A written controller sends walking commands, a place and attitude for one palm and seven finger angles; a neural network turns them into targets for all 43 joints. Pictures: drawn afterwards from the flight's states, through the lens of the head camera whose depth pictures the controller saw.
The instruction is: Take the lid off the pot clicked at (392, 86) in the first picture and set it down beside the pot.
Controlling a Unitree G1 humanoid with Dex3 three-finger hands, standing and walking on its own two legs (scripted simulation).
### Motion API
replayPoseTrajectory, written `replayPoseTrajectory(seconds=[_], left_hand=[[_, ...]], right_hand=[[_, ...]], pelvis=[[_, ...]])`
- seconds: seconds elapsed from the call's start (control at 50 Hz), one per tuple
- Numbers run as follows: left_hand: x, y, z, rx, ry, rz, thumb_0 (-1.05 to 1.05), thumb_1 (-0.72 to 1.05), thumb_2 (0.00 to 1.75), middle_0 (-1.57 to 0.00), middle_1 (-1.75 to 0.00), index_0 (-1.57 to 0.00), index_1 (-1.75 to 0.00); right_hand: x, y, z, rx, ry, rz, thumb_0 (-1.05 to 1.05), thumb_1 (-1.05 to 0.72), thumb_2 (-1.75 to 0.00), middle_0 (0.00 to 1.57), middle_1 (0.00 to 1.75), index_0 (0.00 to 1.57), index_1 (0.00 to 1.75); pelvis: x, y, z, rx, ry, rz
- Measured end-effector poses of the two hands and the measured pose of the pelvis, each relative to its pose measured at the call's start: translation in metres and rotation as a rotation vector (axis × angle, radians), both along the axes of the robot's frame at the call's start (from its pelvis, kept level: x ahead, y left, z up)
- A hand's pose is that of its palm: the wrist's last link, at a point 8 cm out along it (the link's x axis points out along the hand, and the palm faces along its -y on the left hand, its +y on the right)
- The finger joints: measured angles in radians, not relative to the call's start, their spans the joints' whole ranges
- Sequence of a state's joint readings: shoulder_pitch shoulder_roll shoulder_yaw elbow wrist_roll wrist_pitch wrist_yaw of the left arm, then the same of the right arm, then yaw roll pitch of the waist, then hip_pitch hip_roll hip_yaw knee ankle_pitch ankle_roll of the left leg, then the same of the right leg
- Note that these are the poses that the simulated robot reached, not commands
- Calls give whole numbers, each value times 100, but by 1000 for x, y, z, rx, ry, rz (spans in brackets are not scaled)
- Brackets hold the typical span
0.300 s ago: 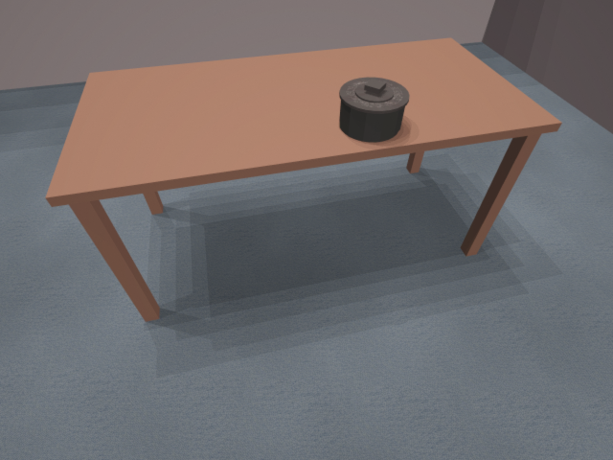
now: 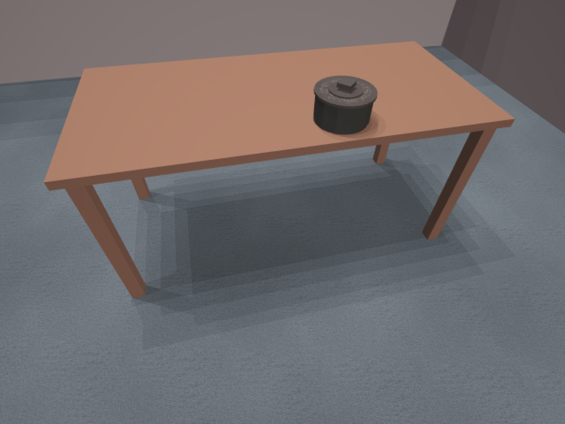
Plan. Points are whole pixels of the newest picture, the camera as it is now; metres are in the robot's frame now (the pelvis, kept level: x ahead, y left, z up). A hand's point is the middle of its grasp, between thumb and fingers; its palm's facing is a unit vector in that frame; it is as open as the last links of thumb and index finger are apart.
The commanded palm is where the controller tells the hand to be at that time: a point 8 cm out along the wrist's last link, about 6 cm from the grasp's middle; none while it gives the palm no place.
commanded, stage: look at it before walking up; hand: left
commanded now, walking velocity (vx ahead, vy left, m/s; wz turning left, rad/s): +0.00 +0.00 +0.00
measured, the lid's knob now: (346, 83) +1.03 -0.13 +0.00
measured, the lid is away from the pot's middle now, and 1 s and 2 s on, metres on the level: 0.00 0.00 0.00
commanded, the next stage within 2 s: walk to a spot facing it in 0.34 s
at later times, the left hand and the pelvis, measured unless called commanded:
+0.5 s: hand out of the picture +0.06 +0.25 -0.16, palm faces -0.02 -0.95 -0.32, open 7.4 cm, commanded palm none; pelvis +0.00 +0.01 +0.00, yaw +0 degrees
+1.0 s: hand out of the picture +0.04 +0.17 -0.17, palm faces -0.15 -0.95 -0.28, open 7.4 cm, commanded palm none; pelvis -0.02 -0.02 -0.01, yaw -13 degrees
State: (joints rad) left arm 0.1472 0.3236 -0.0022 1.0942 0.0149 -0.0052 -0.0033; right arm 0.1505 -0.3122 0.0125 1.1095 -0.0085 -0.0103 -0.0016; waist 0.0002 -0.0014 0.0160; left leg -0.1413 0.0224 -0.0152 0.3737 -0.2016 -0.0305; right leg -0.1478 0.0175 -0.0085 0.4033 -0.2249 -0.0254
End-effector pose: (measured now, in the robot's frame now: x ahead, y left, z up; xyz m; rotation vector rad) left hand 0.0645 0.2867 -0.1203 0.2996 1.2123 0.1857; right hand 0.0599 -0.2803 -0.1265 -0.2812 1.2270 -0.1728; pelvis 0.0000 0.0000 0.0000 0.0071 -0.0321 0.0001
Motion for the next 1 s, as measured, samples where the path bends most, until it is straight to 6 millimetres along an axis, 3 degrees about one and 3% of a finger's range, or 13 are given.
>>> replayPoseTrajectory(seconds=[0.6, 0.76, 0.88, 1.0], left_hand=[[-7, 10, -6, -4, 53, 3, 1, 90, 90, -20, -30, -21, -30], [-7, -15, -19, -31, 94, -56, 1, 90, 90, -20, -30, -20, -30], [-9, -48, -22, -31, 92, -94, 1, 90, 90, -20, -30, -20, -30], [-20, -69, -11, -42, 111, -99, 0, 90, 90, -20, -30, -21, -30]], right_hand=[[1, 15, -1, -1, -13, -32, 1, -91, -90, 20, 30, 20, 30], [-27, 24, -18, 54, -26, -132, 1, -91, -90, 20, 30, 20, 30], [-58, 14, -44, 110, 11, -209, 1, -91, -90, 20, 30, 20, 30], [-67, 3, -30, 117, 25, -249, 1, -91, -90, 20, 30, 20, 30]], pelvis=[[1, 12, -1, 2, 7, -42], [-6, 4, -12, 33, 6, -126], [-11, -15, -24, 26, -8, -171], [-17, -25, -10, 44, 19, -221]])
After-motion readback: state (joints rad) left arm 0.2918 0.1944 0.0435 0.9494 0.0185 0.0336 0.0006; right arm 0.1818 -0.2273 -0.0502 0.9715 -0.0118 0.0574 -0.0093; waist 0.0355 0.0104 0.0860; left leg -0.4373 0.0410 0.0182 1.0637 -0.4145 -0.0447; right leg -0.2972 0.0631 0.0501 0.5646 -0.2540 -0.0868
